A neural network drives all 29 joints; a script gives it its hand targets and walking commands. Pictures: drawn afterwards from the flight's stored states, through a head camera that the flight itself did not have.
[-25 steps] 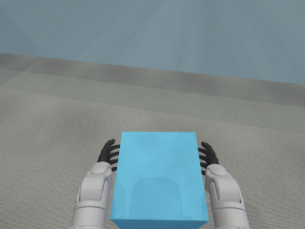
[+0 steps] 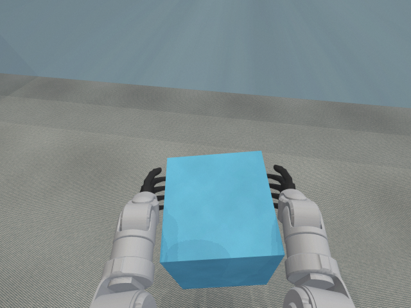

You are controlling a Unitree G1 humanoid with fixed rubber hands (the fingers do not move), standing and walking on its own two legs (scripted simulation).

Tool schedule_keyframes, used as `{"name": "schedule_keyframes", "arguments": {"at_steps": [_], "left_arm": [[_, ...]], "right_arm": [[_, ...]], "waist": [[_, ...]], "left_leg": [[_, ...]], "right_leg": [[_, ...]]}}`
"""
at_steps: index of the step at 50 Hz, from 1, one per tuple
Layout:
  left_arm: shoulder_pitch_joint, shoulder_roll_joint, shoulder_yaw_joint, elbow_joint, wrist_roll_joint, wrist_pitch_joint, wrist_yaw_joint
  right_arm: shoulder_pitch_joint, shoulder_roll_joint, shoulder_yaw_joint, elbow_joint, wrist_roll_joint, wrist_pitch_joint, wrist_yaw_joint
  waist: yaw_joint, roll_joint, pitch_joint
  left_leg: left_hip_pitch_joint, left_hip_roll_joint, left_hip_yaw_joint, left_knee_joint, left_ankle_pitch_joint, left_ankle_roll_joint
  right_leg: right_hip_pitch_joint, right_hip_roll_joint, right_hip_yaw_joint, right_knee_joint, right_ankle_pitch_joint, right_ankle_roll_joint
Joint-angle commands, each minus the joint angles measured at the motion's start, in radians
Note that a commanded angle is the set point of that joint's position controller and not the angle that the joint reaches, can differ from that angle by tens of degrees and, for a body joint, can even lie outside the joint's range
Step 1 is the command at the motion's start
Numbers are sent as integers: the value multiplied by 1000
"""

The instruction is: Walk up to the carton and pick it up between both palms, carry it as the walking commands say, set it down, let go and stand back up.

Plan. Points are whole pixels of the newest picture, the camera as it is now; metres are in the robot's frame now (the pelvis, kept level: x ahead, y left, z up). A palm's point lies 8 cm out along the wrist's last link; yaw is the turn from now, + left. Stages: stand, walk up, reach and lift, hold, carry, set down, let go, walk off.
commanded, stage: reach and lift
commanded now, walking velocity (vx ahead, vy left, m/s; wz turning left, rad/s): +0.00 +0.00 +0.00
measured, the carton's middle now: (219, 224) +0.30 -0.01 -0.01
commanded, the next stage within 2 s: hold in 0.52 s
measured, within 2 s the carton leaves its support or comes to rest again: neither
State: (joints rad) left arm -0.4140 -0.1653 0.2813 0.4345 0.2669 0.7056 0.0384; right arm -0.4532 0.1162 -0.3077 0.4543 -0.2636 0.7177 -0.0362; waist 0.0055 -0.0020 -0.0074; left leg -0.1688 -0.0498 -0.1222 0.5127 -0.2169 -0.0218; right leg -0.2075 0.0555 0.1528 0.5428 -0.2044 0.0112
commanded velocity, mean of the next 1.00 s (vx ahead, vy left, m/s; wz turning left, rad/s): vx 0.00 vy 0.00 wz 0.00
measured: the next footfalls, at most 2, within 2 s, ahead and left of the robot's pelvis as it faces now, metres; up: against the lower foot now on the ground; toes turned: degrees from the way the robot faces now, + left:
none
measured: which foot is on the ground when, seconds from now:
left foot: down 0.00-1.00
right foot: down 0.00-1.00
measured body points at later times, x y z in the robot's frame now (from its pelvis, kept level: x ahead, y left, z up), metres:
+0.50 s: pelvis +0.01 +0.01 +0.00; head -0.04 -0.01 +0.45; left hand +0.32 +0.15 +0.05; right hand +0.33 -0.14 +0.04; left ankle +0.05 +0.14 -0.73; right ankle +0.07 -0.12 -0.73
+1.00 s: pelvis +0.02 +0.00 +0.00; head -0.03 -0.01 +0.45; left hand +0.31 +0.15 +0.04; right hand +0.32 -0.15 +0.03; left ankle +0.05 +0.14 -0.73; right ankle +0.07 -0.12 -0.73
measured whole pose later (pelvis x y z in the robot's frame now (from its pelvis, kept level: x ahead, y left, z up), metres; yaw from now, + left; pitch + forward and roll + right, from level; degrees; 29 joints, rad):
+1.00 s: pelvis +0.02 +0.00 +0.00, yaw +1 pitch -9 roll +1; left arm -0.28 -0.16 0.19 0.29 0.23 0.77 0.04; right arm -0.27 0.14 -0.23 0.29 -0.23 0.76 -0.05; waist 0.00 0.01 0.02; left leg -0.09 -0.05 -0.12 0.47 -0.23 -0.02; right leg -0.13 0.04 0.13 0.50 -0.22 0.01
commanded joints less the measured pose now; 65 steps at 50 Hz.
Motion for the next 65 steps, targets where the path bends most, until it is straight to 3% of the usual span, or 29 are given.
{"name": "schedule_keyframes", "arguments": {"at_steps": [1,2,5,6,8,11,13,14,21,23,24,27,30,35,40,42,43,46,47,48,50,52,54,56,58,60,62,64,65], "left_arm": [[-933,-926,-495,-3,-279,-47,-309],[-991,-1016,-528,-37,-300,-60,-305],[-934,-1005,-540,-31,-336,-64,-304],[-920,-1012,-518,-19,-319,-57,-304],[-962,-1014,-498,-3,-344,-51,-311],[-784,-1035,-489,40,-317,-23,-312],[-802,-1030,-495,9,-303,-21,-306],[-825,-1053,-526,-43,-331,-33,-306],[-673,-1019,-606,-140,-366,-17,-277],[-693,-974,-589,-179,-378,-20,-273],[-711,-976,-579,-134,-327,-10,-275],[-638,-972,-625,-183,-354,0,-277],[-752,-970,-673,-291,-380,-17,-282],[-559,-949,-610,-152,-334,5,-279],[-569,-975,-650,-184,-341,8,-282],[-594,-949,-667,-241,-310,6,-272],[-531,-983,-661,-224,-336,7,-279],[-504,-977,-659,-236,-336,5,-273],[-551,-938,-677,-299,-346,-7,-270],[-508,-978,-709,-301,-358,4,-272],[-548,-934,-659,-242,-333,13,-271],[-513,-960,-655,-191,-333,15,-268],[-470,-975,-685,-244,-370,-4,-276],[-592,-980,-705,-259,-357,-3,-275],[-609,-962,-694,-283,-359,-10,-273],[-555,-998,-724,-285,-380,0,-273],[-568,-968,-682,-225,-347,2,-267],[-600,-975,-681,-247,-342,-2,-276],[-521,-983,-737,-272,-360,14,-274]], "right_arm": [[-701,1112,453,207,247,-29,309],[-804,1102,442,120,256,-58,306],[-834,1162,528,79,334,-63,301],[-909,1139,534,-1,344,-73,296],[-863,1108,500,53,299,-48,293],[-766,1080,494,22,288,-41,303],[-725,1099,494,3,288,-35,297],[-780,1092,540,-58,322,-44,299],[-629,1054,665,-174,352,-21,287],[-636,1102,669,-155,345,-5,283],[-659,1102,647,-138,330,-7,275],[-553,1115,671,-127,369,-7,275],[-526,1104,680,-132,352,-5,279],[-608,1100,714,-230,364,-5,270],[-495,1053,677,-192,326,2,258],[-476,1065,673,-203,323,-7,264],[-587,1051,728,-308,364,-18,258],[-489,1060,733,-276,352,3,265],[-457,1074,739,-255,355,5,260],[-481,1055,759,-324,365,-2,260],[-516,1035,734,-246,335,11,260],[-519,1040,736,-265,359,-3,262],[-552,1062,791,-396,404,-15,259],[-498,1058,726,-250,355,0,250],[-508,1061,727,-252,360,-10,261],[-402,1048,729,-245,344,7,261],[-519,1040,709,-250,346,-4,266],[-510,1025,667,-213,308,0,273],[-512,998,708,-301,334,6,272]], "waist": [[11,-42,-230],[-10,47,-281],[42,-32,-386],[11,19,-372],[-19,-59,-344],[-6,33,-375],[-34,8,-379],[1,63,-354],[2,-53,-466],[4,-136,-356],[29,-19,-361],[47,-1,-353],[-2,29,-425],[30,-75,-277],[-31,-1,-260],[-8,67,-265],[7,-15,-360],[14,-49,-313],[34,-16,-339],[-18,-32,-338],[11,-64,-296],[18,18,-264],[37,-66,-383],[-10,-7,-319],[7,22,-303],[-21,20,-288],[20,11,-259],[-23,-19,-250],[19,106,-432]], "left_leg": [[-39,-23,79,-139,-291,45],[-40,-17,82,-146,-291,45],[-31,-25,71,-105,-136,34],[-42,-31,81,-113,-147,34],[-25,-19,58,-127,-185,37],[-17,-29,50,-137,-49,8],[26,-21,46,-135,-65,20],[-11,-11,45,-140,-47,13],[132,-37,39,-130,189,3],[86,-28,39,-139,61,36],[74,-38,54,-126,33,24],[83,-37,56,-138,98,21],[97,-52,64,-130,81,6],[27,-38,50,-141,24,37],[88,-44,41,-137,49,26],[69,-55,52,-146,49,11],[122,-48,44,-131,109,16],[103,-38,22,-139,157,23],[96,-51,42,-129,138,24],[125,-39,35,-126,178,12],[107,-39,41,-130,46,29],[67,-44,44,-140,22,20],[115,-49,37,-111,121,32],[128,-25,38,-122,55,27],[48,-34,48,-141,9,19],[68,-40,38,-133,79,12],[83,-36,50,-133,-3,19],[42,-20,30,-158,-45,22],[-29,148,-42,-52,214,43]], "right_leg": [[70,1,-50,-170,-343,-28],[106,-2,-74,-139,-310,-26],[134,-13,-41,-149,-181,-17],[125,-16,-57,-124,-183,-10],[95,6,-74,-119,-209,-17],[165,15,-76,-127,-41,-28],[152,10,-74,-128,-74,-27],[185,15,-87,-107,-36,-27],[195,26,-88,-134,191,7],[168,26,-82,-142,47,8],[151,8,-57,-141,33,-4],[183,22,-67,-153,115,-2],[177,6,-61,-136,122,4],[180,2,-58,-145,39,10],[145,7,-59,-161,53,-4],[180,7,-57,-152,75,-8],[174,26,-65,-153,89,4],[177,25,-70,-150,138,6],[195,9,-43,-137,202,16],[211,13,-58,-136,190,13],[150,12,-61,-164,32,9],[141,22,-59,-153,32,-3],[173,32,-64,-154,134,14],[114,24,-53,-168,40,1],[143,24,-56,-148,9,-7],[161,34,-69,-150,71,-4],[105,21,-60,-162,-21,-8],[124,40,-75,-155,-44,-5],[66,-150,-5,-32,72,-22]]}}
